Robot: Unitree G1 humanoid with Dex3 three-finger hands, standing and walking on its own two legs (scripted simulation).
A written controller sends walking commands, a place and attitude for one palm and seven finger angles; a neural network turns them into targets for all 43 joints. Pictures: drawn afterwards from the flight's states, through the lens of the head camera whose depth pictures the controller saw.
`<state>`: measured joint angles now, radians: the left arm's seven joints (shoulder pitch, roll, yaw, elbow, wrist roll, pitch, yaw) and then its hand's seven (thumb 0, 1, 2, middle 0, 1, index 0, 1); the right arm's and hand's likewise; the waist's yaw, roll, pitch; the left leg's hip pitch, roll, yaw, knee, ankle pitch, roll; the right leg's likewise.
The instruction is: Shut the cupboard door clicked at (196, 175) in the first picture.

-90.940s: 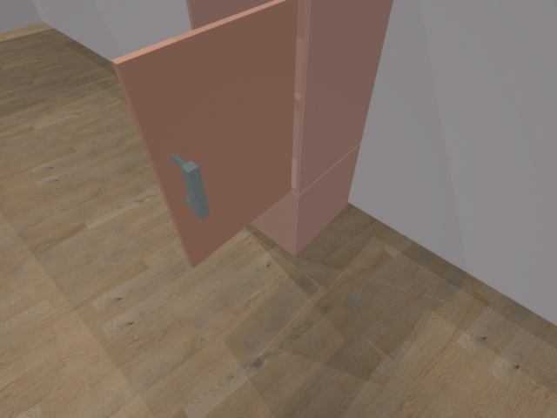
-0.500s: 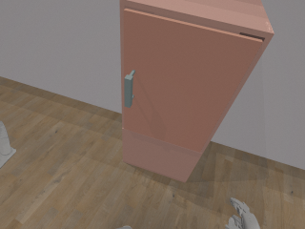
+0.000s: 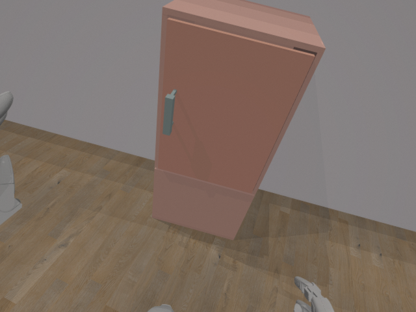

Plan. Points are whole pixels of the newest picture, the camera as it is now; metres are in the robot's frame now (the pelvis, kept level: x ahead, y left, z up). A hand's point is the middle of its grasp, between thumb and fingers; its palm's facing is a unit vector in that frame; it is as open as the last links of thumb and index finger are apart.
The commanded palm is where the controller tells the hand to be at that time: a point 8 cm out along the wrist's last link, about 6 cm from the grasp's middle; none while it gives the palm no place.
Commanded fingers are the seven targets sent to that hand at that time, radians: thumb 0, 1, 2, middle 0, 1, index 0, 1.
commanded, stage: stop stepping back and stand still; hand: left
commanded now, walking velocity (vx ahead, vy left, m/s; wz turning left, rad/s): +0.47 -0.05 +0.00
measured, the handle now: (170, 112) +0.72 +0.21 -0.01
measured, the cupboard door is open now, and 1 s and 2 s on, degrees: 0 0 0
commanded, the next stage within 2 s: let the arm hang, fingers relaxed in 1.90 s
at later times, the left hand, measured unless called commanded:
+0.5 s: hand out of the picture +0.04 +0.36 +0.22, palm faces +0.63 -0.70 -0.32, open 7.4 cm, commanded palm -0.04 +0.36 +0.20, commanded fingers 0.00 0.90 0.90 -0.20 -0.30 -0.20 -0.30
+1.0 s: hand out of the picture +0.04 +0.32 +0.17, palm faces +0.53 -0.72 -0.44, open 7.5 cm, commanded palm -0.02 +0.34 +0.20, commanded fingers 0.00 0.90 0.90 -0.20 -0.30 -0.20 -0.30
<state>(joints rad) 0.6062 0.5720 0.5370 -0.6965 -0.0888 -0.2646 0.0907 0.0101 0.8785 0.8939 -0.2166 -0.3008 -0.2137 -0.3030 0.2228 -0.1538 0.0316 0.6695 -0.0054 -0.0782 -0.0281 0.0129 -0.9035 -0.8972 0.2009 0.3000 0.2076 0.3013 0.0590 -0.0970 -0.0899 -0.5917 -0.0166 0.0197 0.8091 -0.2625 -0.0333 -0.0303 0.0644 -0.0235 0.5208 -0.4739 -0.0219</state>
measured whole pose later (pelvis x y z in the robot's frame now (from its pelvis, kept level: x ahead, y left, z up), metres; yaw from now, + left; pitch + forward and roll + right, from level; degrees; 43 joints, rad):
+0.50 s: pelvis -0.17 +0.06 +0.00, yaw +3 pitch +1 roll -1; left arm 0.32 0.44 0.50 -0.37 -0.04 -0.19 0.19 0.01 0.88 0.89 -0.21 -0.30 -0.21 -0.30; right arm 0.32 -0.26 -0.04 0.68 -0.01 -0.13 -0.10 0.02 -0.90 -0.90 0.20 0.30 0.21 0.30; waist -0.01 -0.02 -0.10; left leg -0.31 0.05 0.02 0.65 -0.41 0.03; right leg -0.47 -0.04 -0.07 0.79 -0.44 -0.02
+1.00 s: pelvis -0.14 +0.03 +0.02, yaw +4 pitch -1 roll +1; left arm 0.51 0.34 0.41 -0.36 -0.03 -0.20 0.17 0.01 0.89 0.90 -0.21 -0.30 -0.20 -0.30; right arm 0.22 -0.25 -0.04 0.68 0.00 -0.06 -0.07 0.02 -0.91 -0.90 0.20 0.30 0.20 0.30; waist 0.00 0.02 0.00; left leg -0.47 0.04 0.05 0.87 -0.33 0.00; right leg -0.21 -0.03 -0.08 0.56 -0.34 -0.02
